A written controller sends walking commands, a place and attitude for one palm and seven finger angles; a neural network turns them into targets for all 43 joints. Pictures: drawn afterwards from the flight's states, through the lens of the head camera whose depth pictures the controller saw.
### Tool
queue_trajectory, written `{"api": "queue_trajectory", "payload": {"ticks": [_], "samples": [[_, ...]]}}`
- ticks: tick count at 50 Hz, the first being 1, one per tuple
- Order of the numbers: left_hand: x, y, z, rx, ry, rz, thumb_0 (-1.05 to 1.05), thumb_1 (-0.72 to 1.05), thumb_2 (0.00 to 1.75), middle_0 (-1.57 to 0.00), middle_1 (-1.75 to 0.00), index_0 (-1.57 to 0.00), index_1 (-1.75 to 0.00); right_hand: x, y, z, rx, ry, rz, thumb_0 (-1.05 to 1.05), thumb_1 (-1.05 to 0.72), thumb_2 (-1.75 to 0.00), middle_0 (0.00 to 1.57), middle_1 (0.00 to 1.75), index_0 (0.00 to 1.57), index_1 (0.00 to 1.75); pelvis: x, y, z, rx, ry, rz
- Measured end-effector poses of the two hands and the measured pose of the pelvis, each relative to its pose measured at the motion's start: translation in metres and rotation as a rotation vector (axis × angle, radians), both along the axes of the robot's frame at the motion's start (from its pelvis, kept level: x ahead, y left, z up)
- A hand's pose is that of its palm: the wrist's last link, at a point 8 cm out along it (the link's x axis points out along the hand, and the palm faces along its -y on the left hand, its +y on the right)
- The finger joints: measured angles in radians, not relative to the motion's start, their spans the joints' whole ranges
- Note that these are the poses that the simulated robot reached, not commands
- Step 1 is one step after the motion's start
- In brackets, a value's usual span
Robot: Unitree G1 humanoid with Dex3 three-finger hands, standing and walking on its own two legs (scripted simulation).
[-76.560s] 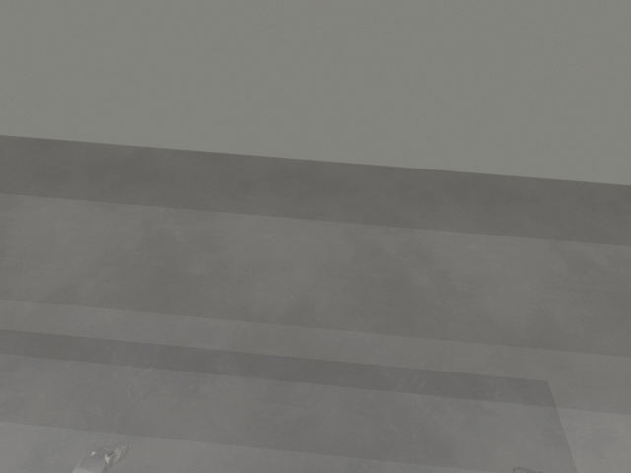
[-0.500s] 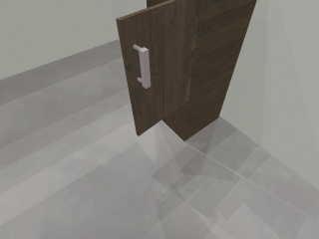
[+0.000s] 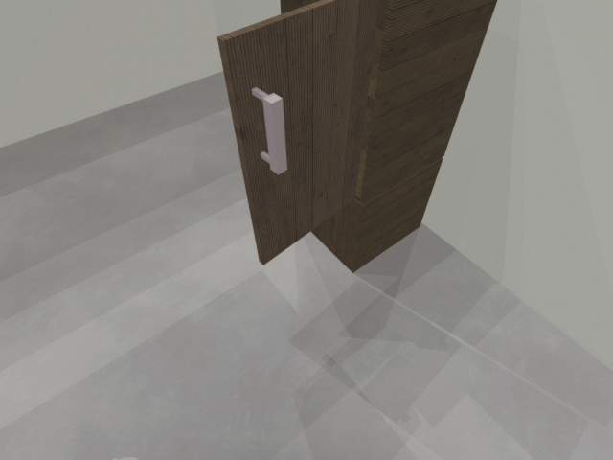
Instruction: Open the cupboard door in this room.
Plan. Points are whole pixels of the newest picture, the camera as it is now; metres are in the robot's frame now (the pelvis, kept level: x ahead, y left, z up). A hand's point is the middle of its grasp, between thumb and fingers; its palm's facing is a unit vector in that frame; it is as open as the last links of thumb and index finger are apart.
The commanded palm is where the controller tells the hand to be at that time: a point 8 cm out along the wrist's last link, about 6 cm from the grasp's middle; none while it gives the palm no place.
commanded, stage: look to check the result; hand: left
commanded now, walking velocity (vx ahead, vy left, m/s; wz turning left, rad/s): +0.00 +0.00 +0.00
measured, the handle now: (268, 131) +0.65 +0.11 +0.06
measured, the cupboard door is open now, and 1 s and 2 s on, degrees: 95 95 95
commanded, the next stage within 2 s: stand and wait in 0.06 s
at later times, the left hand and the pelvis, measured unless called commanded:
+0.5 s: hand out of the picture +0.10 +0.24 -0.16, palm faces -0.02 -0.94 -0.33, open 7.4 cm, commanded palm none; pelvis +0.01 +0.00 +0.00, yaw +0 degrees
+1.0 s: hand out of the picture +0.10 +0.25 -0.16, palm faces -0.03 -0.94 -0.33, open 7.4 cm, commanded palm none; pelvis +0.01 +0.01 +0.00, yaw +0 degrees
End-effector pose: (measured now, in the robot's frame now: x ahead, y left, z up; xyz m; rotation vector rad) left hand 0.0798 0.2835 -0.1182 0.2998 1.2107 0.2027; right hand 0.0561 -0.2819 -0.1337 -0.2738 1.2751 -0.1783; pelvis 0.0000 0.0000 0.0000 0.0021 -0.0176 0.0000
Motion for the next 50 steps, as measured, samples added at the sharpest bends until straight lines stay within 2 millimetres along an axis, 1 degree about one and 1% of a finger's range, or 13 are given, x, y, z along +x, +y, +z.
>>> {"api": "queue_trajectory", "payload": {"ticks": [8,30,50], "samples": [[0.006,0.001,0.0,0.0,0.002,-0.006,0.0,0.9,0.89,-0.2,-0.3,-0.2,-0.3,0.006,-0.004,0.002,-0.009,-0.001,0.003,0.01,-0.91,-0.9,0.2,0.3,0.2,0.3,0.005,0.0,0.0,-0.002,0.004,-0.003],[0.02,0.003,-0.001,-0.004,-0.005,-0.023,0.0,0.9,0.89,-0.2,-0.3,-0.2,-0.3,0.005,-0.005,0.006,-0.025,0.013,-0.008,0.01,-0.91,-0.9,0.2,0.3,0.2,0.3,0.012,0.002,0.001,-0.004,0.005,-0.008],[0.016,0.009,-0.003,-0.006,0.01,-0.022,0.0,0.9,0.89,-0.2,-0.3,-0.2,-0.3,0.009,-0.003,0.008,-0.032,0.014,-0.004,0.01,-0.91,-0.9,0.2,0.3,0.2,0.3,0.014,0.005,0.001,-0.006,0.009,-0.008]]}}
